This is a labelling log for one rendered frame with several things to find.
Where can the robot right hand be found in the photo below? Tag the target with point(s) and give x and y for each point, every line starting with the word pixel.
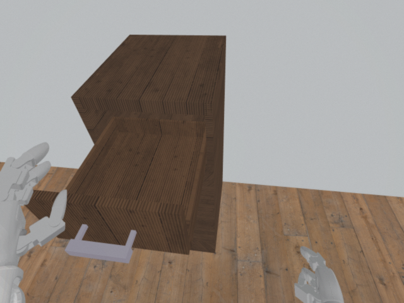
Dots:
pixel 322 286

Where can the robot left forearm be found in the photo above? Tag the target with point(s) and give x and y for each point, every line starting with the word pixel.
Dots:
pixel 10 278

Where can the handle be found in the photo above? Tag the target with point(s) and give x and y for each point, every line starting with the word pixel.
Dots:
pixel 98 250

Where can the robot left hand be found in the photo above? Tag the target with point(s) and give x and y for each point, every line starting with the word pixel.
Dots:
pixel 17 179

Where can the drawer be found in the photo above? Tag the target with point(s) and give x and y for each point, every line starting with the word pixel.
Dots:
pixel 141 174

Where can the cabinet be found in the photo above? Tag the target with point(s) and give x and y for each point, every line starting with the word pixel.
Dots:
pixel 173 77

